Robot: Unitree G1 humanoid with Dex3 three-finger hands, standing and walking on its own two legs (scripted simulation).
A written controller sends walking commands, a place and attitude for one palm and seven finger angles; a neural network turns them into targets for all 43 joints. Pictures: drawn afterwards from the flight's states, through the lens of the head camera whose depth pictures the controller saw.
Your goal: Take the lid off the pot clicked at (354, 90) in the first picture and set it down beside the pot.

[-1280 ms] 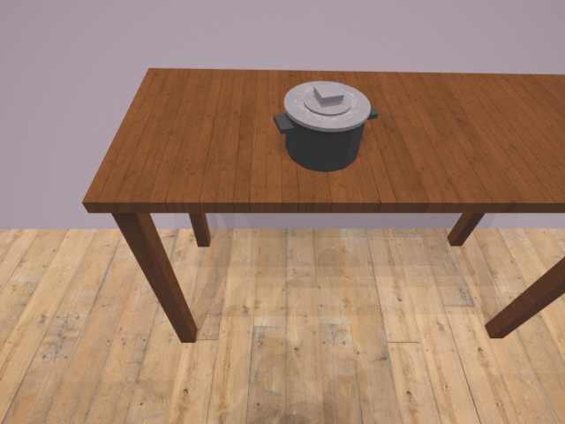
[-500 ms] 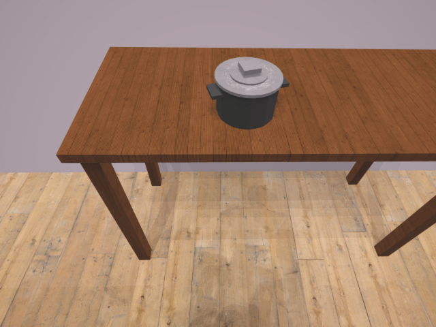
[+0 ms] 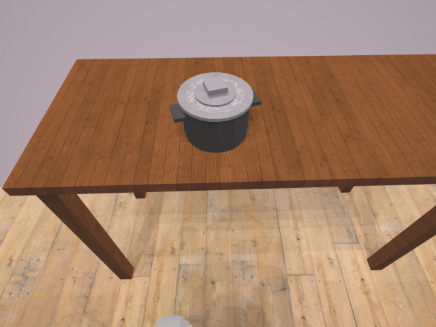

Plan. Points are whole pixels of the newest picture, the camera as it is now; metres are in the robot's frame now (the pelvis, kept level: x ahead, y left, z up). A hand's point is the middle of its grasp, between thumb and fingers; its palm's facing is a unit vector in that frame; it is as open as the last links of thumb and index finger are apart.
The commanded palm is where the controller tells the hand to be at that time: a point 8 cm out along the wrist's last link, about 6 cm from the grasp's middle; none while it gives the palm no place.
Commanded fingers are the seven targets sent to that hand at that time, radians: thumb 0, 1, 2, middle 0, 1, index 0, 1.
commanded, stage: come to a stop and stand still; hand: left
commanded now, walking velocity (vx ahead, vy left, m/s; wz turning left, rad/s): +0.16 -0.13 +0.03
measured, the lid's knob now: (215, 85) +0.57 +0.05 +0.13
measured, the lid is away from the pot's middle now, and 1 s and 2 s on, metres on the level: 0.00 0.00 0.00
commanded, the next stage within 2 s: look again from close up in 1.10 s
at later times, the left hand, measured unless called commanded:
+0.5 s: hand (138, 324) +0.15 +0.18 -0.17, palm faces +0.06 -0.95 -0.29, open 7.3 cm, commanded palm none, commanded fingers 0.00 0.90 0.90 -0.20 -0.30 -0.20 -0.30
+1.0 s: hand out of the picture +0.06 +0.11 -0.18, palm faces +0.03 -0.98 -0.17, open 7.3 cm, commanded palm none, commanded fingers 0.00 0.90 0.90 -0.20 -0.30 -0.20 -0.30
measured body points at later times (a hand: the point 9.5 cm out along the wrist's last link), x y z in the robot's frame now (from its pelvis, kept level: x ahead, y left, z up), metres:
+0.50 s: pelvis +0.06 -0.03 -0.01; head +0.11 -0.03 +0.44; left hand +0.15 +0.23 -0.15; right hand +0.16 -0.26 -0.15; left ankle +0.14 +0.10 -0.74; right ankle +0.03 -0.19 -0.69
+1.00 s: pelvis +0.02 -0.07 +0.00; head +0.03 -0.05 +0.45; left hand +0.06 +0.16 -0.16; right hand +0.04 -0.30 -0.15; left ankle +0.02 +0.05 -0.74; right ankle +0.05 -0.20 -0.74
